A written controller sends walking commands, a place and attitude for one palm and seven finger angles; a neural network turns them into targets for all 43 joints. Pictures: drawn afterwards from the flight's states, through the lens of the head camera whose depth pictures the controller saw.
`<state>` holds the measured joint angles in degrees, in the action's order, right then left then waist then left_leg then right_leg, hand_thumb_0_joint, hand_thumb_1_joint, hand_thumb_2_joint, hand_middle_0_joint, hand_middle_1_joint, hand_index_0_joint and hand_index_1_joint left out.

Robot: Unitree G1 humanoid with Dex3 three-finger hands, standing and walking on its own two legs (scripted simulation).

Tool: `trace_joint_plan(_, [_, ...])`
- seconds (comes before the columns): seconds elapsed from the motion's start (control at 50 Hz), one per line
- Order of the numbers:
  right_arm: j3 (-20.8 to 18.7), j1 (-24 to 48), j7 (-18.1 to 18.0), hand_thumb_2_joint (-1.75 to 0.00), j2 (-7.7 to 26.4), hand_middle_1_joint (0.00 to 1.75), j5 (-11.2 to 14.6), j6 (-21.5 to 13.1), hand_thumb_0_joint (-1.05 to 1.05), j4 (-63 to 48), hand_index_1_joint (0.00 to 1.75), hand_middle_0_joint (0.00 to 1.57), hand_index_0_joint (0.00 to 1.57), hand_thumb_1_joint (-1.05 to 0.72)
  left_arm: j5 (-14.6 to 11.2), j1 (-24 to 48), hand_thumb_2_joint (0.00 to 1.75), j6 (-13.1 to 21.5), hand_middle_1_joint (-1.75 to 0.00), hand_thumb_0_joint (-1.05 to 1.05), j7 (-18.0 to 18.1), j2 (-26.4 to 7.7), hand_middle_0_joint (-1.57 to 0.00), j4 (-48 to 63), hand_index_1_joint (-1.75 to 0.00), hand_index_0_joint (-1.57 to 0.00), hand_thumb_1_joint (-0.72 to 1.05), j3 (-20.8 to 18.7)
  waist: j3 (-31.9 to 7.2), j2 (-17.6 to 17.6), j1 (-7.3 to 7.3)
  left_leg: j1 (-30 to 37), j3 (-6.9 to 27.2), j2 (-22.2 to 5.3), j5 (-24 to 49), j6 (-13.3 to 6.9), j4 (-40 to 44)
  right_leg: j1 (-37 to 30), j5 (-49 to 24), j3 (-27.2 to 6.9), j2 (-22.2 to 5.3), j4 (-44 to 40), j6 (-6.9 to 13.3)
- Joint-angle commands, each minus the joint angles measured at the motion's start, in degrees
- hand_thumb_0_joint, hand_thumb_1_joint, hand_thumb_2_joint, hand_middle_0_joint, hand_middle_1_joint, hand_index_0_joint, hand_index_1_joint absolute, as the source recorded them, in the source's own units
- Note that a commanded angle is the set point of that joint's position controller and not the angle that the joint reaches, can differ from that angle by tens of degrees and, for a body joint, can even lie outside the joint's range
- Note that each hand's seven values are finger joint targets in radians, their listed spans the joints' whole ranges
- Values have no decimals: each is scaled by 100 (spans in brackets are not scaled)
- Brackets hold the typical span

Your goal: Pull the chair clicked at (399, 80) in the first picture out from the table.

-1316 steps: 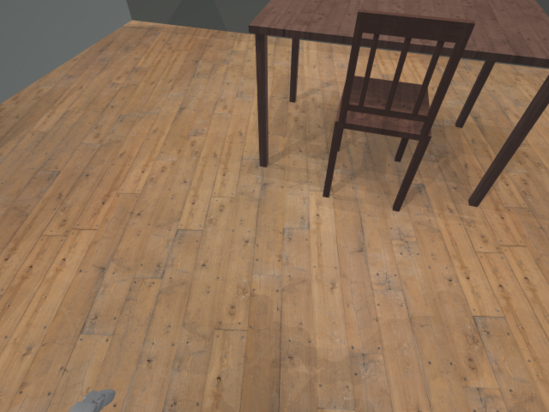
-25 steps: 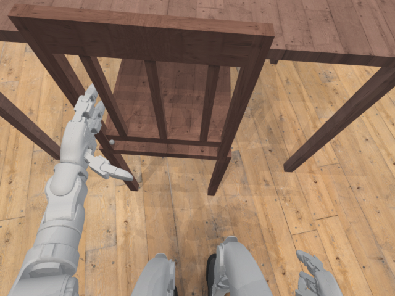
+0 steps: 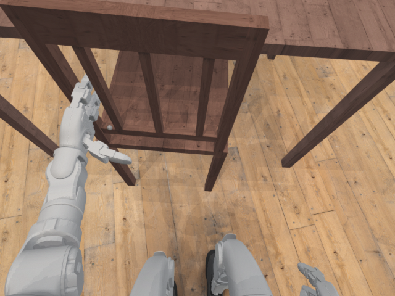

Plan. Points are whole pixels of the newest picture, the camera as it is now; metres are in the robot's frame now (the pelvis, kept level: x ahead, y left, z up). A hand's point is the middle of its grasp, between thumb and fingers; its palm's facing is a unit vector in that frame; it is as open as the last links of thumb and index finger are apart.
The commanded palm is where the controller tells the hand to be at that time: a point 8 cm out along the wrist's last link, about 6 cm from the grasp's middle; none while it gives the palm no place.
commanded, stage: push the fingers through the gap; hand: left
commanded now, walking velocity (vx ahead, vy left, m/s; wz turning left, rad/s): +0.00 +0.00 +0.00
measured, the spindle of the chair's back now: (153, 98) +0.51 +0.07 +0.02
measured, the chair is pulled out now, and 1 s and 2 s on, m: -0.01 0.00 0.04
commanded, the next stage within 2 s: hook a spindle and tug to test in 0.38 s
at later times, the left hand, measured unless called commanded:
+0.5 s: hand (111, 121) +0.46 +0.16 +0.02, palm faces -0.08 -1.00 -0.05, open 16.9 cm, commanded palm +0.43 +0.21 +0.02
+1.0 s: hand (112, 118) +0.46 +0.16 +0.02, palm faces -0.04 -1.00 -0.03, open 13.3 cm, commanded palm +0.43 +0.20 +0.02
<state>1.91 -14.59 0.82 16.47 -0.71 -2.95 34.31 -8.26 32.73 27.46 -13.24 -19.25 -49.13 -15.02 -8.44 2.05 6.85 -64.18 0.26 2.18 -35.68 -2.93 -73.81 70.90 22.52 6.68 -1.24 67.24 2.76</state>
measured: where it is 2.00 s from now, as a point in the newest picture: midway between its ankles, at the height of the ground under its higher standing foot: outside the picture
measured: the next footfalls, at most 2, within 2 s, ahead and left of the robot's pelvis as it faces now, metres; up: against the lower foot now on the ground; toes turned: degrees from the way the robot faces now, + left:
none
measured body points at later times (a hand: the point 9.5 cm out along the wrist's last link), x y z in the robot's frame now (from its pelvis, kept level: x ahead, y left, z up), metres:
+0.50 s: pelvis +0.01 +0.01 +0.00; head +0.15 +0.02 +0.43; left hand +0.45 +0.21 +0.02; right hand +0.07 -0.26 -0.11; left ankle -0.01 +0.09 -0.62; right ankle +0.08 -0.10 -0.62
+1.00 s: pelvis +0.02 +0.01 +0.01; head +0.17 +0.01 +0.43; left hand +0.46 +0.21 +0.02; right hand +0.11 -0.25 -0.11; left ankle -0.01 +0.09 -0.62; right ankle +0.08 -0.10 -0.62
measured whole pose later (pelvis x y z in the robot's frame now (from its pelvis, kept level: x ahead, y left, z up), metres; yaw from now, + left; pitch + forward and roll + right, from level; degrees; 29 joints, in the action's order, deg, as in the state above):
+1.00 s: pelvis +0.02 +0.01 +0.01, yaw -1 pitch +27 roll -3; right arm 1.4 -15.4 2.6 15.5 -0.7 0.1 32.6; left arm -8.7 30.8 26.2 -9.5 -17.2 -46.0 -14.1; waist -9.5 2.6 6.8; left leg -62.1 0.0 1.9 -36.5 -3.3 -71.7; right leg 69.1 23.3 6.2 -0.7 65.4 2.1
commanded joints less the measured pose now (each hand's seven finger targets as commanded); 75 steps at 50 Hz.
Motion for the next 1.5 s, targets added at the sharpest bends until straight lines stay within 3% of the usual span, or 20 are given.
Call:
trace_joint_plan(0.0, [-350,-693,-43,-90,950,30,-17,-118,0,-398,30,20,20,-90,-41,2479,30,492,-8,0,-5,-1256,-6,1003,-8,-6,-50,-315,-2863,292,214,726,395,-122,2029,195,1094,-2626,-887,-655,63,-615,-57])
trace_joint_plan(0.1, [-329,-698,2,-90,942,30,-26,6,0,-521,30,20,20,-90,-35,2084,30,393,-8,0,-49,-1344,-6,775,-8,-6,-50,-474,-3013,361,90,603,335,-98,2135,188,1117,-2860,-1071,-690,70,-587,-41])
trace_joint_plan(0.2, [-335,-727,46,-90,958,30,-4,100,0,-583,30,20,20,-90,-37,2081,30,316,-8,0,-31,-1246,-6,682,-8,-6,-50,-413,-2747,201,142,548,358,-143,1965,173,1189,-2668,-870,-653,87,-643,-60])
trace_joint_plan(0.32, [-373,-779,65,-90,938,30,-32,118,0,-591,30,20,20,-90,-61,2070,30,498,-8,0,67,-1209,-6,1169,-8,-6,-50,-381,-3040,319,143,900,399,-169,2366,208,1172,-2746,-1188,-654,96,-633,-59])
trace_joint_plan(0.46, [-375,-796,57,-90,930,30,-37,132,0,-535,30,20,20,-90,-31,1976,30,487,-8,0,61,-1175,-6,1088,-8,-6,-50,-356,-2899,283,160,821,381,-160,2413,210,1161,-2775,-1262,-641,96,-613,-43])
trace_joint_plan(0.58, [-390,-768,65,-90,917,30,-19,149,0,-554,30,20,20,-90,-62,1922,30,436,-41,0,40,-978,-17,1259,-41,-17,-50,-176,-2922,530,153,1212,481,-217,2790,306,1185,-2514,-1279,-566,95,-600,-53])
trace_joint_plan(0.66, [-405,-772,83,-90,911,30,-28,154,0,-580,30,20,20,-90,-96,1673,30,428,-63,0,105,-1001,-24,1324,-63,-24,-50,-252,-3020,314,118,1158,458,-208,2916,305,1156,-2723,-1488,-566,103,-587,-44])
trace_joint_plan(0.72, [-409,-741,109,-90,863,30,-27,156,0,-585,30,20,20,-90,-64,1604,30,406,-79,0,122,-731,-29,1395,-79,-29,-50,-33,-2973,368,142,1160,437,-210,2995,297,1163,-2740,-1591,-571,86,-593,-49])
trace_joint_plan(0.76, [-409,-741,109,-90,877,30,-17,161,0,-607,30,20,20,-90,-51,1485,30,403,-90,0,145,-854,-32,1437,-90,-32,-50,-112,-2932,359,90,1133,436,-209,3027,309,1188,-2790,-1600,-569,94,-584,-32])
trace_joint_plan(0.82, [-429,-741,134,-90,853,30,-16,161,0,-617,30,20,20,-90,-34,1373,37,400,-107,0,135,-695,-38,1565,-107,-38,-33,15,-3032,440,77,1325,453,-235,3257,340,1175,-2738,-1676,-566,91,-583,-41])
trace_joint_plan(0.88, [-430,-734,136,-90,851,30,-5,166,0,-591,30,20,20,-90,-38,1490,44,376,-123,0,137,-573,-43,1502,-123,-43,-16,132,-2839,346,171,1270,469,-250,3187,327,1163,-2626,-1626,-551,103,-600,-50])
trace_joint_plan(0.96, [-447,-760,126,-90,861,30,-19,155,0,-596,30,20,20,-90,7,1445,54,420,-145,0,165,-705,-50,1664,-145,-50,6,63,-3010,356,117,1278,451,-234,3310,324,1142,-2796,-1796,-572,97,-554,-32])
trace_joint_plan(1.0, [-456,-753,156,-90,824,30,-10,148,0,-598,30,20,20,-90,37,1309,59,414,-145,0,148,-519,-50,1691,-145,-50,17,221,-3094,467,97,1410,448,-244,3494,347,1140,-2782,-1876,-574,87,-561,-37])
trace_joint_plan(1.1, [-474,-755,167,-90,821,30,-8,149,0,-595,30,20,20,-90,49,1198,71,415,-145,0,169,-511,-50,1743,-145,-50,45,223,-3076,295,96,1329,408,-238,3394,307,1141,-2891,-1910,-598,97,-591,-44])
trace_joint_plan(1.2, [-434,-737,125,-90,828,30,-3,161,0,-549,30,20,20,-90,70,1388,83,406,-145,0,159,-805,-50,1590,-145,-50,73,14,-2830,171,125,842,316,-179,2898,228,1133,-3073,-1904,-674,85,-574,-28])
trace_joint_plan(1.26, [-438,-733,120,-90,823,30,-15,147,0,-577,30,20,20,-90,73,1397,90,408,-145,0,152,-739,-50,1569,-145,-50,90,44,-2904,422,100,935,287,-158,2946,232,1132,-3029,-1873,-686,78,-579,-17])
trace_joint_plan(1.38, [-448,-721,150,-90,807,30,-5,123,0,-628,30,20,20,-90,32,1102,90,393,-145,0,87,-630,-50,1744,-145,-50,90,121,-3133,388,49,1089,293,-175,3124,236,1155,-3169,-2014,-681,74,-592,-24])
trace_joint_plan(1.4, [-458,-716,161,-90,818,30,11,129,0,-638,30,20,20,-90,15,867,90,374,-145,0,85,-714,-50,1701,-145,-50,90,31,-3073,369,-24,1104,306,-186,3135,256,1189,-3162,-1955,-675,79,-609,-19])
trace_joint_plan(1.46, [-452,-672,159,-90,813,30,9,123,0,-678,30,20,20,-90,-11,922,90,372,-145,0,95,-596,-50,1802,-145,-50,90,139,-2978,187,52,939,271,-166,2881,207,1198,-3228,-1922,-689,84,-642,-33])
trace_joint_plan(1.48, [-455,-679,158,-90,823,30,22,120,0,-692,30,20,20,-90,-7,786,90,367,-145,0,106,-699,-50,1773,-145,-50,90,16,-2977,150,-1,901,246,-166,2808,200,1212,-3263,-1883,-708,86,-648,-31])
